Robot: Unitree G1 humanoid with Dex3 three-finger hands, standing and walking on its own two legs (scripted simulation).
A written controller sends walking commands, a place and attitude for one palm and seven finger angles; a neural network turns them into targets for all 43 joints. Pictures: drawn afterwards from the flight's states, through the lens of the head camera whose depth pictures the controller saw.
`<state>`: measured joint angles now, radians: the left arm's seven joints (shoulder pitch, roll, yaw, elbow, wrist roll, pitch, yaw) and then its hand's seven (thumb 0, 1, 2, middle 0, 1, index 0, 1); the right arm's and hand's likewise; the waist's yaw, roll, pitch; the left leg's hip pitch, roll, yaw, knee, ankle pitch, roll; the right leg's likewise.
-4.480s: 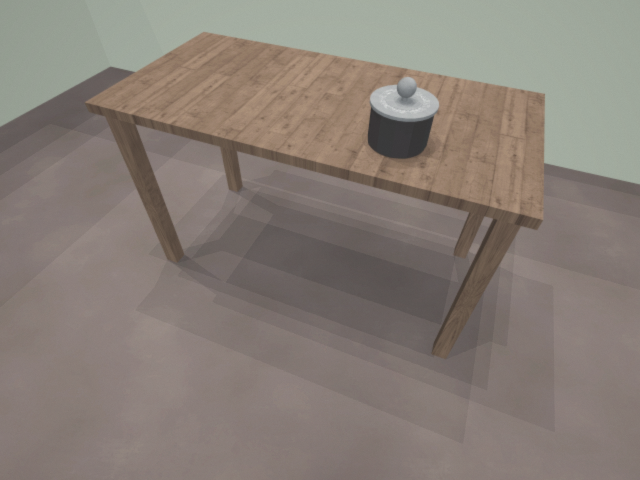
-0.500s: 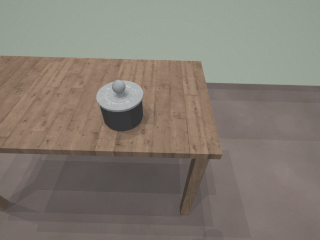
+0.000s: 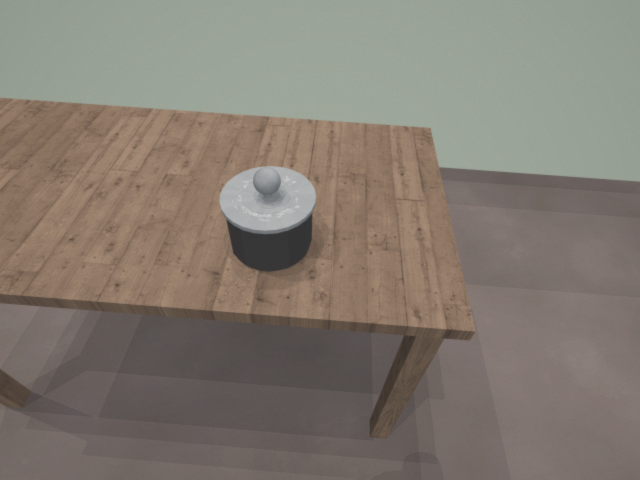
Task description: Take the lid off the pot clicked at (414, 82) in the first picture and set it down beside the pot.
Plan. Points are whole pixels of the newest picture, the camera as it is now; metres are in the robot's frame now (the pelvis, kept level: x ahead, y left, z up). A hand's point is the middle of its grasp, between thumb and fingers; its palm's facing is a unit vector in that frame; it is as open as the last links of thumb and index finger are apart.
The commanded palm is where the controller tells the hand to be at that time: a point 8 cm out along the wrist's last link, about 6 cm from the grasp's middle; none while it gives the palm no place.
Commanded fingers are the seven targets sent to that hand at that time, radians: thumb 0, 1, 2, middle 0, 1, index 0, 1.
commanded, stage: look again from close up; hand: left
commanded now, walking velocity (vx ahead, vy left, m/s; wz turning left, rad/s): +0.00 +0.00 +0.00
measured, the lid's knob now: (267, 181) +0.53 +0.13 +0.07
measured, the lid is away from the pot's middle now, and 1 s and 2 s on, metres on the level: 0.00 0.00 0.00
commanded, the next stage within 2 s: lift the closed hand beside the body in 0.36 s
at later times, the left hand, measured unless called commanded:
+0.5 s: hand out of the picture -0.01 +0.17 -0.17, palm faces +0.06 -0.98 -0.18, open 7.4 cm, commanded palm +0.08 +0.23 -0.07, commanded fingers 0.00 0.90 0.90 -0.33 -0.44 -0.33 -0.44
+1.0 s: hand out of the picture +0.08 +0.21 -0.04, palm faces +0.26 -0.93 -0.26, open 3.3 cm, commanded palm +0.04 +0.25 -0.02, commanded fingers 0.00 0.90 0.90 -1.30 -1.50 -1.30 -1.50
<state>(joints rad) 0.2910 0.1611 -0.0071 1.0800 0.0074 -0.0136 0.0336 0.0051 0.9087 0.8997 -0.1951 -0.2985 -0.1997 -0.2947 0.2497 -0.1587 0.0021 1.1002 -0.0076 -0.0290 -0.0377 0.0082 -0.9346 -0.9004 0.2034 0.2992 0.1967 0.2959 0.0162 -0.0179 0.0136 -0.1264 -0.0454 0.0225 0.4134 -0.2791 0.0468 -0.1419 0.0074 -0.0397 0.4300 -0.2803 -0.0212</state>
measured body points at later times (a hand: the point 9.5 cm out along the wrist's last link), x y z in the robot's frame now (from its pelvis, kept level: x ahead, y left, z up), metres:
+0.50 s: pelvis -0.01 +0.01 +0.00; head +0.00 +0.02 +0.45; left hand -0.01 +0.22 -0.16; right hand -0.01 -0.21 -0.16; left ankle -0.04 +0.09 -0.74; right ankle -0.03 -0.10 -0.74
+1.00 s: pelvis -0.05 -0.01 +0.00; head -0.05 -0.01 +0.45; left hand +0.06 +0.25 -0.02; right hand +0.18 -0.22 -0.05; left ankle -0.04 +0.09 -0.74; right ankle -0.03 -0.10 -0.74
